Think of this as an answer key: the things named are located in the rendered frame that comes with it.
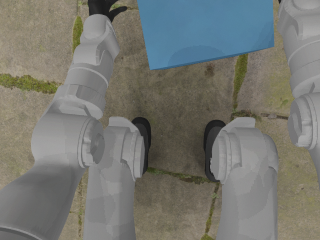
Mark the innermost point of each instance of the carton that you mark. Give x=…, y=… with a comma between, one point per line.
x=184, y=32

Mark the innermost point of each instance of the robot right upper arm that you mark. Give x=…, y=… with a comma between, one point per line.
x=304, y=126

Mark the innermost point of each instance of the robot left shin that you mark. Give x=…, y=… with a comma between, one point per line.
x=118, y=121

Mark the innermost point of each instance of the left robot forearm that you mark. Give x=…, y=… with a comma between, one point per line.
x=88, y=77

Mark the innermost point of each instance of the robot left thigh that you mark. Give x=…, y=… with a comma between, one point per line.
x=109, y=208

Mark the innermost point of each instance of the robot left upper arm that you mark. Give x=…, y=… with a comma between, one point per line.
x=36, y=205

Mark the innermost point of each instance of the right robot forearm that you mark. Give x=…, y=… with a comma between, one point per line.
x=299, y=25

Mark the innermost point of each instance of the left robot hand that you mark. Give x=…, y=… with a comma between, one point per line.
x=103, y=7

